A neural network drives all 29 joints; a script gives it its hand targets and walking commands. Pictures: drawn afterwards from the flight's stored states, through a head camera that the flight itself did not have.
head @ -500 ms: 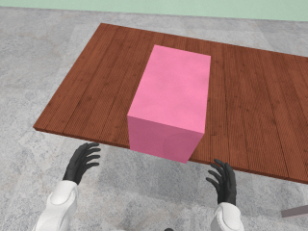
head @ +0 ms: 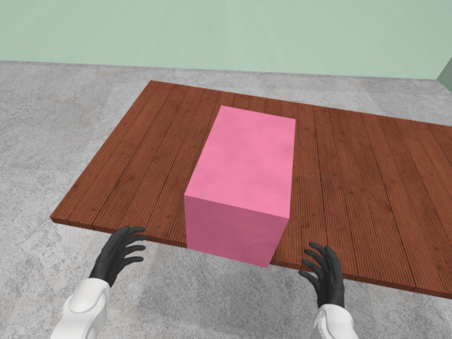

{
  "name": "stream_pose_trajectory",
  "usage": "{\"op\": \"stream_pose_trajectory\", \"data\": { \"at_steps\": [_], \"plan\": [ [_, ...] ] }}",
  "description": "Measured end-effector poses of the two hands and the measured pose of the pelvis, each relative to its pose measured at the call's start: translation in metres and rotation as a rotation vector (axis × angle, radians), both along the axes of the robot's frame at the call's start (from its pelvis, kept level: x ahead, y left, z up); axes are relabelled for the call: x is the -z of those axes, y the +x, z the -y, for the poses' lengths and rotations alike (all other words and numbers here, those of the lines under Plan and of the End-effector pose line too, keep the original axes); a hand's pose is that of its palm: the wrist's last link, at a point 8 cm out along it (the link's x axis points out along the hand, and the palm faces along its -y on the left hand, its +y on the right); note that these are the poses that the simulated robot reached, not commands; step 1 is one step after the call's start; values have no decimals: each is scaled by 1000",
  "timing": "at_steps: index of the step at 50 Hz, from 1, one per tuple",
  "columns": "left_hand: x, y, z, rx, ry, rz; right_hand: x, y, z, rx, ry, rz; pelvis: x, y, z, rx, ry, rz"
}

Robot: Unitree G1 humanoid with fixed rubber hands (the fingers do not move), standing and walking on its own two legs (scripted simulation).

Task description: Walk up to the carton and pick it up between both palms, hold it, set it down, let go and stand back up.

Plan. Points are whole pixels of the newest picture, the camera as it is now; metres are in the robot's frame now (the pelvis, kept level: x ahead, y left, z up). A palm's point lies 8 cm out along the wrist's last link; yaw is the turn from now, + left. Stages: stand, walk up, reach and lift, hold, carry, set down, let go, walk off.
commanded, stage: set down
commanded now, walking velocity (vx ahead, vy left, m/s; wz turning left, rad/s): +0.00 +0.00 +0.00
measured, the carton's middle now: (243, 181) +0.46 -0.03 -0.01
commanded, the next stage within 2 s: let go in 1.26 s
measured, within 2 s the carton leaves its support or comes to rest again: neither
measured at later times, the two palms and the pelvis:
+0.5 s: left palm (96, 289) +0.20 +0.22 +0.00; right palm (332, 308) +0.19 -0.17 +0.00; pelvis +0.01 +0.01 +0.00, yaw +0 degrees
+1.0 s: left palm (95, 315) +0.17 +0.22 -0.03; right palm (338, 328) +0.17 -0.19 -0.03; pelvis -0.01 +0.00 +0.00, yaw -1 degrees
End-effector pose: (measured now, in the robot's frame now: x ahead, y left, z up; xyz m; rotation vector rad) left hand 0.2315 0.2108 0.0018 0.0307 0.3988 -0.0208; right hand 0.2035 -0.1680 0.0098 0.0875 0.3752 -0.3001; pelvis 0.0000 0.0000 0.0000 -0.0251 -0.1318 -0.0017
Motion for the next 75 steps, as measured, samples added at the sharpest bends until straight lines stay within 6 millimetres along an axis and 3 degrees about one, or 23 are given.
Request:
{"op": "stream_pose_trajectory", "data": {
  "at_steps": [3, 6, 12, 19, 26, 38, 53, 63, 75],
  "plan": [
    [11, -20, -2, -4, 8, -35, 8, -12, 6, 16, -17, -8, 1, -2, -1, -3, -1, -23],
    [9, -29, -2, -2, 2, -11, 7, -15, 13, 9, -40, 8, 1, -3, -1, -4, 1, -52],
    [-8, -20, -3, 29, -4, 98, -2, -6, 14, -32, -59, 65, 2, 0, -1, -4, 4, -82],
    [-6, -11, -7, 34, 2, 84, 3, -3, 3, -31, -37, 63, 2, 9, -3, -1, 0, -47],
    [8, -33, -10, 8, 1, 30, 11, -19, 6, -15, -60, 54, 2, 11, -8, -2, -7, -8],
    [23, -68, -19, -44, 28, -43, 29, -42, 15, -77, -90, -35, 2, -2, -11, 6, 0, 8],
    [37, -59, -5, -59, 52, -127, 48, -37, 29, -135, -97, -116, 2, -4, -1, 16, 13, 9],
    [58, -69, -4, -97, 73, -252, 62, -41, 47, -165, -123, -215, 1, 4, 11, 8, 17, -8],
    [70, -71, -5, -99, 123, -357, 82, -43, 48, -218, -116, -300, 0, 12, 17, -1, 16, -39]
  ]
}}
